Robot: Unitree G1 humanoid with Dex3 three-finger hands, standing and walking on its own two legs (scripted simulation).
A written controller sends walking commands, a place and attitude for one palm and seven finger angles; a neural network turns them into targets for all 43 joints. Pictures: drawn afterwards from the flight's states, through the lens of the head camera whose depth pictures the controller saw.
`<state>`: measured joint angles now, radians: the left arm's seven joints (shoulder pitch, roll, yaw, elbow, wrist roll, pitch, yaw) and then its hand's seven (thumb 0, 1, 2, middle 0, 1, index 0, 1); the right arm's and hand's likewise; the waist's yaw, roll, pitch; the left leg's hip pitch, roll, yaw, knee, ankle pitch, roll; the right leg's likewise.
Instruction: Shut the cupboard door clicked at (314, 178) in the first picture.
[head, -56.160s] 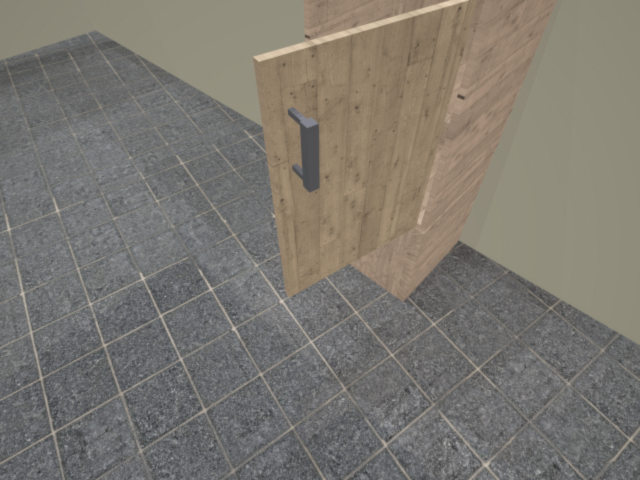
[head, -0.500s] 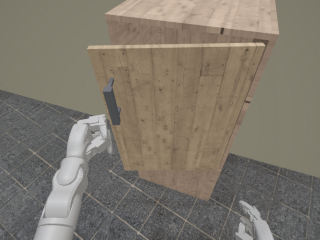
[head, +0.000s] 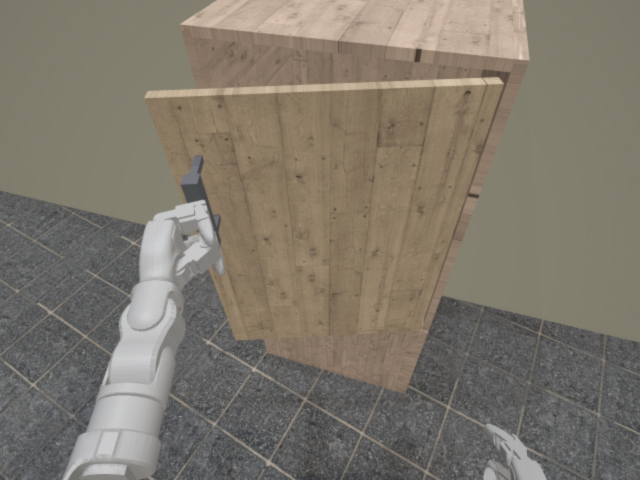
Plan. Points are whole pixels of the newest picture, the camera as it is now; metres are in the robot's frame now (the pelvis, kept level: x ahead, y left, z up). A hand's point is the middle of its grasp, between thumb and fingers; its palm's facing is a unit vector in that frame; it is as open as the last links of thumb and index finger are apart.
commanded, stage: bring the fist close to the handle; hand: left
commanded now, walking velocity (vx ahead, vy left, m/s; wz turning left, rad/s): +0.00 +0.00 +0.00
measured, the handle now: (205, 204) +0.44 +0.19 +0.11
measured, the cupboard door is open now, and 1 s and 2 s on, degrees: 20 10 0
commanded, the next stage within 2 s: push the door shut along its arc in 0.20 s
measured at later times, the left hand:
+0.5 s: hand (217, 245) +0.37 +0.15 +0.11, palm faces +0.06 -1.00 -0.04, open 3.1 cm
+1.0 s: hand (231, 205) +0.44 +0.15 +0.12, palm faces -0.07 -1.00 -0.02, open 3.2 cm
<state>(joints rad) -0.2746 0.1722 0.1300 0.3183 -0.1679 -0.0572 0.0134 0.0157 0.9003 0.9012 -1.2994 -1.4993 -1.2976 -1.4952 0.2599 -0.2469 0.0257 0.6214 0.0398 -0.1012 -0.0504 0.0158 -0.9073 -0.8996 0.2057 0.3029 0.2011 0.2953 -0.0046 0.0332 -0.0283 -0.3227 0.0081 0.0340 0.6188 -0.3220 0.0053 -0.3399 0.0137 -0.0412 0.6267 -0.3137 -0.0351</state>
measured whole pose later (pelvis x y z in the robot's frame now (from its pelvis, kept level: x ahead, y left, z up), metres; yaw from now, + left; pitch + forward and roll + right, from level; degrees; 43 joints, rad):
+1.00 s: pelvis -0.01 +0.01 -0.01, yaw +1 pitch +7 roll +0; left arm -0.81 0.30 0.17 1.02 -0.18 -0.24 -0.18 0.01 0.91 0.93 -1.30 -1.50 -1.31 -1.50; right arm 0.33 -0.27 0.02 0.70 0.04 -0.10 -0.05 0.01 -0.91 -0.90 0.21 0.30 0.20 0.30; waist -0.08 0.03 -0.03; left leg -0.50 -0.01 0.02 0.70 -0.32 0.02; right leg -0.50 -0.01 -0.05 0.70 -0.31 -0.02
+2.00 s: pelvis +0.00 +0.01 -0.03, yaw +0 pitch +19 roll -2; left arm -1.27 0.51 0.24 1.36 -0.09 -0.22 -0.39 -0.02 0.81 0.92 -1.30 -1.50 -1.33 -1.50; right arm 0.45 -0.29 0.02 0.70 0.00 -0.06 -0.03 0.01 -0.91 -0.90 0.21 0.30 0.20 0.30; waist -0.23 0.04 -0.05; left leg -0.79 0.02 0.01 0.85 -0.38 0.02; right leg -0.77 0.02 -0.07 0.78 -0.34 -0.02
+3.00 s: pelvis -0.01 +0.01 -0.02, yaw -1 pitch +17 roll -1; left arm -1.10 0.23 0.28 1.24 0.00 -0.34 0.23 0.01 0.92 0.93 -1.30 -1.50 -1.30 -1.50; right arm 0.51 -0.28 -0.03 0.70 -0.06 -0.07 0.07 0.01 -0.91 -0.90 0.21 0.30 0.20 0.30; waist -0.20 0.05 -0.10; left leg -0.74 0.03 0.04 0.81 -0.37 0.02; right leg -0.74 0.03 -0.03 0.77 -0.33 -0.03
